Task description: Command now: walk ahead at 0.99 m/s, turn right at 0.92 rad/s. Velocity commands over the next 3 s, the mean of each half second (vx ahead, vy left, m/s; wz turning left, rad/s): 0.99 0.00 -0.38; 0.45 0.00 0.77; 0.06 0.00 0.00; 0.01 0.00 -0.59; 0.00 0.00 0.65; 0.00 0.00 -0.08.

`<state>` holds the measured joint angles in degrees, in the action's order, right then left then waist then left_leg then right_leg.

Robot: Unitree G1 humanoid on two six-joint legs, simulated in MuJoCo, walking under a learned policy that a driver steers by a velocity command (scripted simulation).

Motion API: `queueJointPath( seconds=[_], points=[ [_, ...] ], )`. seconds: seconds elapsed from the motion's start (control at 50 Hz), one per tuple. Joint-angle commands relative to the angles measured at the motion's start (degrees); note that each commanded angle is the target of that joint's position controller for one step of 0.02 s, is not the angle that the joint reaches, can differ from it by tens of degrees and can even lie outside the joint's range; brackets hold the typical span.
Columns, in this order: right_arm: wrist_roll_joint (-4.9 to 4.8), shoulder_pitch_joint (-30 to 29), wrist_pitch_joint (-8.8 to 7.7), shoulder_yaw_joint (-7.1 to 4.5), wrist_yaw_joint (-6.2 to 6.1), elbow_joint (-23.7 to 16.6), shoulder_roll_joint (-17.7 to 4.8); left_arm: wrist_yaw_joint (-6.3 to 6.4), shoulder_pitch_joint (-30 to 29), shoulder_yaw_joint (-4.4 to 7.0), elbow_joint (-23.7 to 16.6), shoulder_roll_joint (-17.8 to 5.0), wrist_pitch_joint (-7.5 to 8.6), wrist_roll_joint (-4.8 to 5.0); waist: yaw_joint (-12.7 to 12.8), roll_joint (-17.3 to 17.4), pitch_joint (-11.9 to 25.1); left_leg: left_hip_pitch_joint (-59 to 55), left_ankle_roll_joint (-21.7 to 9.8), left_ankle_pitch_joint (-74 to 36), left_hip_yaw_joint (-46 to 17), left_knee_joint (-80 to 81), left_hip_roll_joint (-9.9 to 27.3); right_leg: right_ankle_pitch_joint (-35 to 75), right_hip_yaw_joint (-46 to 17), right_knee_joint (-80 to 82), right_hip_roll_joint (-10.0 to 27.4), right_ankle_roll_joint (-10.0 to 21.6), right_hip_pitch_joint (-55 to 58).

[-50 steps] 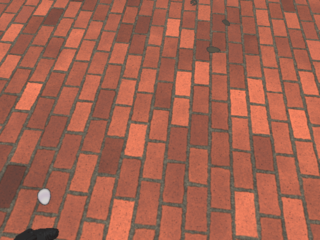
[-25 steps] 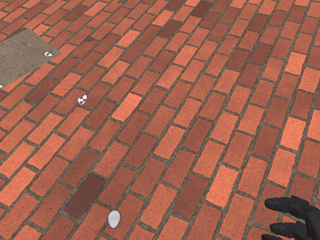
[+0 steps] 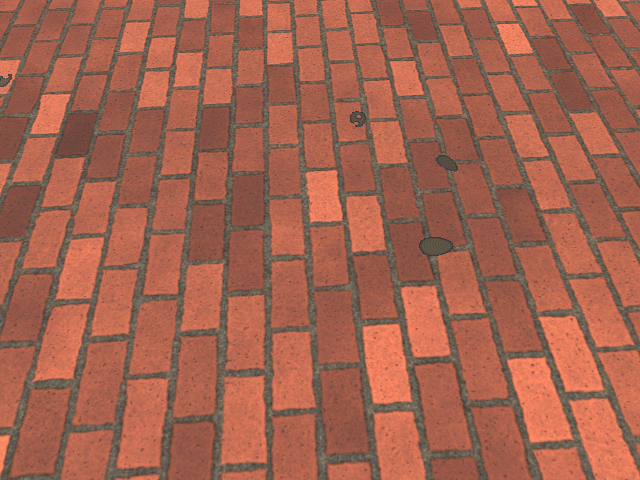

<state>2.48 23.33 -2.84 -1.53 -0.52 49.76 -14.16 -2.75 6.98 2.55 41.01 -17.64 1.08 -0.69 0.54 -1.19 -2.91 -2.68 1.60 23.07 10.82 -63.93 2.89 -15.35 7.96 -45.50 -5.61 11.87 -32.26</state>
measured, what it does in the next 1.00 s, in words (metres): walks ahead, turning left: left foot, then right foot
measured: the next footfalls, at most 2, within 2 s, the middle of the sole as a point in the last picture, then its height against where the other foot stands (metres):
left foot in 0.40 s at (306, 409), level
right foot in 0.80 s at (381, 268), level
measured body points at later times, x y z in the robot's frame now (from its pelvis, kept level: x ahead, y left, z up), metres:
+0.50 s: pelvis +0.48 +0.02 +0.03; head +0.50 +0.01 +0.48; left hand +0.59 +0.30 -0.08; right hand +0.53 -0.27 -0.08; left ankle +0.57 +0.08 -0.69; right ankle +0.26 -0.03 -0.56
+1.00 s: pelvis +0.81 -0.03 +0.04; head +0.86 +0.00 +0.49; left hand +0.93 +0.27 -0.05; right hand +1.02 -0.29 -0.05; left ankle +0.76 +0.09 -0.59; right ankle +0.94 -0.12 -0.69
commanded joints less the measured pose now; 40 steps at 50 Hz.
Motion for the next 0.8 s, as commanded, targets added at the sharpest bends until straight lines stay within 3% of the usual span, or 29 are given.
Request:
queueJointPath(
  seconds=[0.02,0.04,0.06,0.08,0.12,0.14,0.18,0.22,0.24,0.28,0.32,0.36,0.38,0.4,0.42,0.44,0.46,0.48,0.5,0.54,0.56,0.6,0.64,0.66,0.68,0.72,0.76,0.78,0.8],
  points=[
    [-0.12,-9.90,-4.30,-0.61,0.38,-14.71,-8.94,1.99,18.41,5.87,1.82,-16.57,-1.29,-0.48,6.14,-2.42,13.39,53.41,-1.45,0.52,-16.16,-30.86,-2.67,-11.72,-54.41,30.45,19.51,14.87,51.37],
    [-0.22,-10.85,-4.81,-0.50,0.45,-14.29,-9.53,2.34,16.59,5.08,2.57,-13.11,-0.92,-0.42,3.17,3.76,5.57,51.67,-1.61,-3.24,-16.14,-24.00,-0.28,-11.55,-51.54,32.98,18.31,11.91,41.53],
    [0.73,-11.92,-4.36,-0.15,0.24,-14.06,-8.63,2.43,14.96,4.49,3.10,-11.37,-0.16,-0.16,0.58,7.08,2.06,48.06,-1.09,-3.37,-16.18,-19.73,1.42,-6.98,-46.72,33.11,16.01,10.18,33.11],
    [1.63,-11.08,-3.18,0.16,0.19,-13.92,-8.21,2.75,13.30,3.98,2.43,-10.39,0.93,-0.09,-1.53,7.50,0.50,43.74,-0.03,-3.19,-16.51,-16.03,2.66,-1.45,-42.81,32.75,13.86,9.81,25.84],
    [2.44,-10.91,-0.56,0.64,0.44,-13.53,-6.71,2.71,11.43,3.04,2.42,-8.29,2.41,0.50,-3.71,8.11,-0.67,39.12,2.00,-1.98,-15.32,-8.91,4.84,-0.51,-34.86,34.46,8.89,8.61,16.20],
    [2.15,-13.31,-0.05,0.96,0.70,-15.25,-6.34,2.57,11.68,3.13,2.06,-9.16,3.10,0.41,-3.42,5.72,-1.81,37.43,2.75,-3.87,-14.01,-3.01,5.10,2.13,-33.69,35.74,8.00,9.05,11.91],
    [1.11,-22.39,-0.15,1.60,1.21,-18.76,-5.67,2.43,13.66,3.28,2.44,-8.95,3.72,0.39,-0.57,4.93,-4.82,36.15,3.61,-13.14,-12.24,9.08,4.79,7.92,-30.94,36.98,5.67,7.71,8.84],
    [0.24,-24.33,-0.63,2.43,2.01,-18.72,-3.74,2.16,15.32,3.22,3.50,-8.22,4.17,0.92,1.82,2.82,-3.35,32.23,1.61,-27.21,-9.68,21.98,3.43,15.85,-25.36,37.41,3.76,4.38,12.38],
    [-0.10,-25.16,-0.96,2.65,2.33,-18.44,-3.02,1.88,17.70,2.82,4.64,-7.19,4.67,1.54,3.64,2.28,-2.35,29.44,0.01,-33.41,-7.95,26.01,2.47,21.64,-24.26,38.80,4.73,3.12,14.79],
    [-0.87,-27.39,-1.17,2.20,2.28,-18.45,-4.05,1.69,20.25,2.72,6.08,-7.79,5.42,1.38,6.06,0.37,-1.77,29.54,-2.80,-37.38,-6.60,31.13,1.14,29.80,-22.72,39.81,7.32,0.96,23.61],
    [-0.72,-27.00,-1.34,1.20,1.94,-18.32,-6.57,2.27,20.36,2.88,6.97,-9.73,5.62,0.32,5.17,-1.16,-0.14,30.06,-5.64,-31.88,-5.74,34.89,-1.19,45.09,-20.00,35.55,9.52,-0.94,34.46],
    [-1.07,-18.21,-1.50,-0.63,1.53,-15.56,-10.19,3.23,19.70,3.39,7.52,-12.53,5.05,-1.18,-0.04,-4.46,5.87,23.28,-7.50,-21.93,-4.82,33.79,-5.58,65.57,-17.59,24.25,11.95,-3.04,41.80],
    [-1.70,-7.29,-1.29,-1.77,0.95,-12.12,-12.23,3.65,17.40,3.53,7.35,-12.99,4.27,-2.53,-5.68,-5.85,10.55,15.28,-8.60,-16.76,-4.62,32.75,-7.08,71.97,-16.05,12.71,12.48,-3.50,41.99],
    [-1.82,5.93,-0.81,-2.87,0.18,-8.11,-13.90,3.99,13.28,3.39,6.66,-12.32,3.55,-3.22,-13.27,-4.45,14.41,2.60,-10.13,-13.41,-5.98,32.93,-5.22,67.63,-13.01,-4.59,10.95,-4.24,34.40],
    [-0.91,14.06,-0.35,-4.29,-0.39,-6.13,-18.01,3.89,12.59,1.80,4.53,-6.61,3.94,-2.70,-14.55,5.79,18.41,-11.05,-14.47,2.00,-21.57,30.26,3.77,38.37,-9.44,-31.05,5.09,-6.06,17.20],
    [-0.41,8.72,-0.02,-4.86,0.71,-5.45,-19.77,2.02,20.25,0.10,2.10,-1.30,5.44,-0.29,-4.04,25.39,20.24,-20.13,-22.98,8.62,-61.77,46.43,14.49,-9.52,-11.80,-42.77,-4.70,-9.16,-5.46],
    [-0.72,0.70,-0.02,-4.46,1.72,-7.47,-14.38,2.69,14.81,-0.40,2.11,-4.82,5.78,-1.43,-4.70,11.23,13.16,-15.68,-23.12,12.85,-61.54,49.83,13.75,-3.97,-15.31,-42.38,1.28,-7.55,-12.29],
    [-1.40,-0.97,-0.22,-3.98,1.98,-7.45,-11.62,2.44,8.58,-0.50,0.87,-6.37,6.29,-1.85,-4.67,2.61,8.96,-7.77,-21.89,8.88,-53.03,49.66,12.30,0.27,-16.01,-38.45,4.53,-7.82,-11.09],
    [-1.39,-0.29,-0.28,-3.43,2.12,-6.00,-9.34,2.28,4.48,-0.77,-0.39,-6.32,6.40,-2.59,-3.91,-2.99,5.07,0.26,-19.49,3.08,-46.81,50.67,9.19,1.22,-14.81,-32.65,6.28,-7.89,-8.05],
    [-1.63,0.55,-0.98,-2.68,1.31,-3.56,-8.50,1.76,2.90,-1.79,-2.93,-4.36,5.12,-4.00,-0.11,-0.86,-0.65,9.76,-18.83,-10.13,-40.87,51.60,5.32,-0.79,-14.01,-26.56,7.98,-10.23,-6.60],
    [-2.19,1.29,-1.50,-2.77,1.23,-3.05,-9.28,1.78,3.15,-2.14,-3.67,-3.73,4.41,-3.98,0.89,-0.06,-1.70,12.00,-19.09,-21.60,-38.59,51.51,4.47,-2.21,-13.07,-24.25,8.24,-11.38,-6.38],
    [-2.23,1.98,-2.24,-3.28,1.39,-2.81,-11.49,1.84,0.27,-3.09,-5.96,-3.05,3.96,-3.31,1.61,0.36,-2.77,17.43,-19.26,-45.41,-33.09,50.98,3.04,-2.06,-10.08,-14.11,7.83,-13.60,-3.45],
    [-2.54,0.76,-1.64,-3.77,1.31,-2.80,-12.08,1.34,-4.93,-4.23,-8.17,-1.07,4.14,-2.36,0.91,1.97,-2.09,22.73,-15.14,-54.35,-26.19,49.45,-2.39,7.53,-6.40,-0.81,4.89,-14.22,4.22],
    [-5.85,0.04,-2.25,-3.65,0.19,-5.23,-9.88,1.93,-10.32,-3.48,-10.13,-1.24,6.50,-0.06,-2.16,0.74,-0.87,24.22,-12.58,-45.72,-28.09,49.05,-4.15,12.74,-9.01,8.26,1.68,-14.19,7.07],
    [-6.16,1.79,-2.00,-4.10,-0.37,-4.33,-11.81,2.25,-11.87,-3.14,-10.93,-1.49,7.19,0.07,-2.96,1.46,1.73,22.93,-10.37,-42.21,-29.27,48.40,-4.53,18.65,-9.15,14.48,-0.47,-14.23,11.30],
    [-5.42,4.66,-0.90,-4.61,-1.27,-3.10,-12.73,2.93,-11.91,-1.75,-11.64,-3.22,7.30,0.51,-3.57,4.99,4.58,19.83,-6.84,-36.94,-31.92,44.99,-4.83,26.49,-11.77,20.46,-1.93,-13.89,17.98],
    [-4.98,3.34,0.13,-4.68,-1.70,-3.62,-11.00,3.74,-9.24,-0.51,-12.18,-4.89,6.95,0.72,-1.40,7.46,6.97,18.37,-3.81,-37.24,-33.18,35.83,-6.85,28.97,-13.20,22.85,-1.36,-13.07,24.35],
    [-5.13,0.07,0.59,-4.78,-1.84,-5.20,-10.64,4.12,-3.64,0.08,-11.09,-5.25,6.72,0.22,2.36,7.89,9.76,19.46,-1.81,-37.81,-32.36,27.85,-8.93,32.81,-13.04,25.07,0.02,-12.53,31.01],
    [-4.28,-2.35,0.96,-4.14,-1.79,-7.70,-8.39,4.41,7.55,0.58,-8.51,-6.35,6.21,-0.73,6.87,6.81,17.51,24.48,0.25,-26.01,-30.25,12.04,-10.57,38.37,-18.20,21.14,8.27,-9.44,44.66]
  ],
)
